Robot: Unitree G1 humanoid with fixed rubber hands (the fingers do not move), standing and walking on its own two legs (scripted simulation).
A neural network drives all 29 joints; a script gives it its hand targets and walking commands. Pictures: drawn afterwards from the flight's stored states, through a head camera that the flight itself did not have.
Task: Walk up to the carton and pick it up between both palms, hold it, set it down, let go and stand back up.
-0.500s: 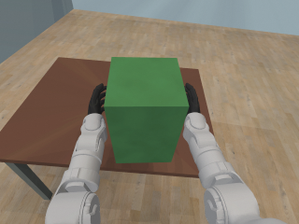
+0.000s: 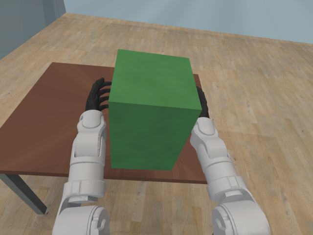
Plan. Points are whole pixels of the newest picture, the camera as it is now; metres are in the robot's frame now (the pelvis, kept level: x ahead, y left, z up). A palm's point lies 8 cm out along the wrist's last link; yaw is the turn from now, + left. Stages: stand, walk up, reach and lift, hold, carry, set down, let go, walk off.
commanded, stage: reach and lift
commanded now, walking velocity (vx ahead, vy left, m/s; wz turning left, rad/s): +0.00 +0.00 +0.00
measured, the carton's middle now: (147, 116) +0.38 +0.00 +0.12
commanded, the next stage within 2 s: hold in 0.86 s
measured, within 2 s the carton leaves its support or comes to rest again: neither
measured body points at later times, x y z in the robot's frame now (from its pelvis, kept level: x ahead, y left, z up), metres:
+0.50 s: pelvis +0.01 +0.00 +0.00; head -0.02 +0.03 +0.45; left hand +0.39 +0.12 +0.17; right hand +0.37 -0.15 +0.16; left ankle +0.01 +0.11 -0.75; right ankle +0.02 -0.12 -0.75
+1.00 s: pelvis +0.01 +0.00 +0.00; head -0.03 +0.04 +0.45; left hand +0.39 +0.13 +0.19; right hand +0.37 -0.14 +0.18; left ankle +0.01 +0.11 -0.75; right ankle +0.02 -0.12 -0.75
